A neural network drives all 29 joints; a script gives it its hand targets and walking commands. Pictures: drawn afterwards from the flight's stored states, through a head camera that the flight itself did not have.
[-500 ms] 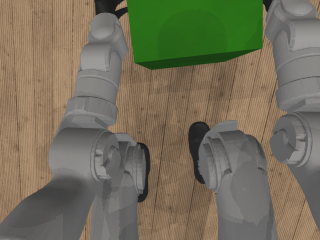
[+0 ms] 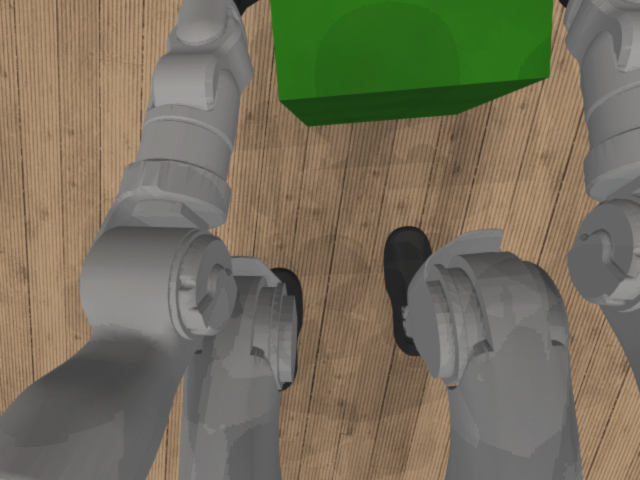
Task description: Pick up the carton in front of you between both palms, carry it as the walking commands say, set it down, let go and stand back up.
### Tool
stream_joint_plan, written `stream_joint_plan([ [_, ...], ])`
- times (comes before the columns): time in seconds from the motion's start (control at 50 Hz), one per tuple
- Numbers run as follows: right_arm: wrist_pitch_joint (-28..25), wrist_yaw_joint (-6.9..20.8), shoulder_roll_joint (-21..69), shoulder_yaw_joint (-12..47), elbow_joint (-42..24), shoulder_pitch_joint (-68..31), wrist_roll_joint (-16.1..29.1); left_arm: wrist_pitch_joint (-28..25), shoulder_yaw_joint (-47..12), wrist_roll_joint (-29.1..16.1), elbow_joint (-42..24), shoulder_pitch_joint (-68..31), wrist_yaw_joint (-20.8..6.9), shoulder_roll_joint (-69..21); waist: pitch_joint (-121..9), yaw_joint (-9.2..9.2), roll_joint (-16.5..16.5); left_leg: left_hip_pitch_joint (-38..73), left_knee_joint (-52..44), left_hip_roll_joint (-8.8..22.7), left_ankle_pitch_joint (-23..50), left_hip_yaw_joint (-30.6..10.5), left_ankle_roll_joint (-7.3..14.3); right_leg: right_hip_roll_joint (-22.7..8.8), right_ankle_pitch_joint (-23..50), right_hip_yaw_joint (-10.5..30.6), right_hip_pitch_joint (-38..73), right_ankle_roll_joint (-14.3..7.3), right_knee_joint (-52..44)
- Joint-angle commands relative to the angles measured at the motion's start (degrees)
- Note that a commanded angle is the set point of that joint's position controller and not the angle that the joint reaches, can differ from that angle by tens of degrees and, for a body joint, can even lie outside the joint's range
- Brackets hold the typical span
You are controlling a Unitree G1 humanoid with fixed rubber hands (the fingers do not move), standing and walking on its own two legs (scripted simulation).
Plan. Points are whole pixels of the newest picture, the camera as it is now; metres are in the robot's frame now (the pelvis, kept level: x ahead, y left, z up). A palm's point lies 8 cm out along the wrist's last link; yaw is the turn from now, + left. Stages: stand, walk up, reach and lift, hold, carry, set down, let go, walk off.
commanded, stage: set down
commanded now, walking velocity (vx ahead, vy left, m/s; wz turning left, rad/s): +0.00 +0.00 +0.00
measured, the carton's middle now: (388, 9) +0.54 -0.12 -0.24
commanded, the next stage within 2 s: let go in 1.70 s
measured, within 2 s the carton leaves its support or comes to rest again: neither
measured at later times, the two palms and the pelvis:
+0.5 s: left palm (210, 5) +0.56 +0.06 -0.18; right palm out of the picture +0.51 -0.28 -0.19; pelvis +0.01 +0.00 +0.00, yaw +0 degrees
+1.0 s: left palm out of the picture +0.58 +0.06 -0.05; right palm out of the picture +0.53 -0.31 -0.05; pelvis +0.01 +0.00 +0.06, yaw -1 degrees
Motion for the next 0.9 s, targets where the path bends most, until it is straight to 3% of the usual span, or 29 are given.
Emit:
stream_joint_plan([
  [0.0, 0.21, 13.27, 44.78, 12.50, -0.75, -22.90, 3.06, -0.71, -15.04, -2.46, -2.54, -29.39, -12.73, -41.92, -49.51, -3.16, 2.28, 12.05, -12.01, -0.61, 2.62, 1.64, 2.50, 4.94, 7.11, 1.26, 30.16, -0.37, -8.02],
  [0.2, 0.71, 12.94, 37.98, 8.16, 2.49, -18.40, -0.28, 0.00, -11.38, 0.25, 0.32, -23.62, -12.38, -35.31, -41.60, -2.17, 2.59, 11.54, -11.94, -0.06, -0.48, 1.11, 2.22, 4.88, 2.60, 2.20, 27.69, -0.63, -7.57],
  [0.32, -0.40, 11.46, 31.70, 5.56, 3.36, -16.87, -1.14, -0.56, -10.56, 0.38, 0.55, -22.74, -10.94, -29.36, -41.54, -2.18, 0.86, 14.27, -11.45, 0.74, 0.15, 1.43, 1.11, 3.91, 3.17, 1.48, 30.28, 0.62, -7.19],
  [0.36, -2.06, 8.50, 19.70, 1.60, 3.71, -13.36, -1.91, -1.62, -7.70, 0.74, 0.53, -19.25, -8.16, -17.45, -42.38, -2.56, 0.09, 16.77, -11.26, 1.45, 1.75, 1.84, 0.18, 3.11, 4.70, 1.12, 32.81, 1.42, -7.17],
  [0.42, -7.35, -0.43, -9.50, -4.17, 3.68, -9.71, -1.55, -4.66, -4.55, -0.10, -0.89, -13.32, -0.47, 10.08, -48.06, -2.83, -1.21, 20.41, -10.79, 2.56, 6.03, 1.78, -0.94, 2.28, 8.92, 1.34, 35.94, 2.13, -7.22],
  [0.48, -10.96, -4.69, -15.63, -0.33, 1.77, -16.22, 4.77, -6.59, -7.83, -5.75, -0.12, -15.50, 1.97, 13.76, -58.63, -2.83, -2.19, 20.57, -9.12, 3.40, 13.29, 1.08, -1.46, 1.91, 19.09, 2.63, 42.40, 2.22, -5.16],
  [0.56, -12.21, -4.37, -15.78, 4.02, 2.12, -15.93, 11.12, -7.13, -13.73, -11.27, -1.88, -15.49, 1.49, 11.13, -66.31, -3.29, -1.17, 19.97, -8.69, 3.96, 16.57, 0.96, -1.45, 1.23, 25.49, 2.77, 45.84, 1.59, -4.34],
  [0.62, -11.73, -3.56, -16.13, 5.40, 1.97, -14.21, 13.58, -6.57, -15.34, -12.82, -5.81, -15.41, 1.51, 10.59, -72.15, -3.58, -0.83, 20.98, -9.26, 4.06, 16.77, 1.46, -1.52, 0.85, 26.69, 2.63, 48.59, 1.11, -4.92],
  [0.78, -7.34, -3.83, -18.40, 4.90, -8.23, -13.01, 13.41, -2.33, -11.66, -10.06, -16.74, -12.60, 3.92, 12.18, -90.74, -1.91, -4.95, 24.96, -15.29, 2.58, 13.70, 4.37, -0.71, 2.20, 27.02, 0.16, 63.45, 1.95, -10.06],
  [0.88, -3.98, -3.42, -14.74, 4.37, -7.89, -11.25, 10.51, 0.73, -6.15, -6.10, -13.33, -9.30, 3.90, 11.08, -80.57, 0.54, -7.59, 19.47, -21.68, 2.38, 6.75, 4.60, 0.60, 2.64, 18.13, -0.11, 57.72, 2.78, -16.85],
])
